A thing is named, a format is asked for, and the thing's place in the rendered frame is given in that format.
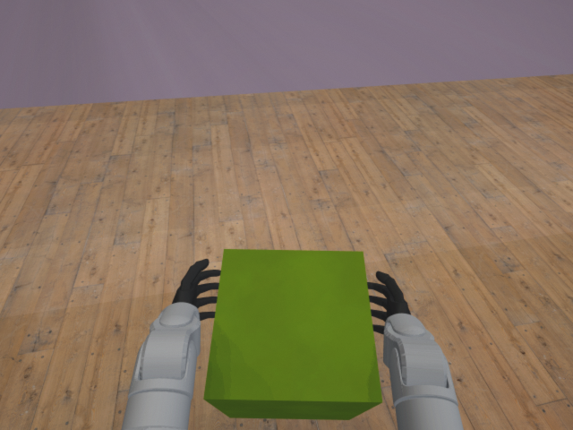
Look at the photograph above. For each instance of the right robot forearm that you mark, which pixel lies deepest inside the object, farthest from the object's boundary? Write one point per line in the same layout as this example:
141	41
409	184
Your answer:
422	388

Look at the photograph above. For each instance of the left robot forearm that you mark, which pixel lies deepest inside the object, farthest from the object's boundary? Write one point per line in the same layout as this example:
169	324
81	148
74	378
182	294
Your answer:
162	385

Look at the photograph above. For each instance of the left robot hand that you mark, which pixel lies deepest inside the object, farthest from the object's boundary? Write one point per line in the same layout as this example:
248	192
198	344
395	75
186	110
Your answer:
189	289

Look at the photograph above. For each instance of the right robot hand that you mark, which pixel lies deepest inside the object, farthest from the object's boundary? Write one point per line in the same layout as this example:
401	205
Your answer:
394	302

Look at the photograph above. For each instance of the carton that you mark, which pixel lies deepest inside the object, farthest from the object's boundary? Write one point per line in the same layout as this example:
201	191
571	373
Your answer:
292	336

